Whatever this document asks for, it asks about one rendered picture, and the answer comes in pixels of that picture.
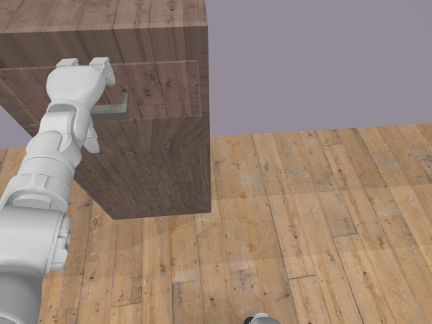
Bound cabinet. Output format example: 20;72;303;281
0;0;211;220

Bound left robot forearm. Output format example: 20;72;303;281
0;99;91;213

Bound handle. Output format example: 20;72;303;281
90;93;130;122

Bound right robot shin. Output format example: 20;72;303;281
251;313;268;322

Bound left robot upper arm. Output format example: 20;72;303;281
0;205;72;324

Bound left robot hand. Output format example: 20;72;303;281
46;57;115;153

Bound drawer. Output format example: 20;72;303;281
0;60;200;124

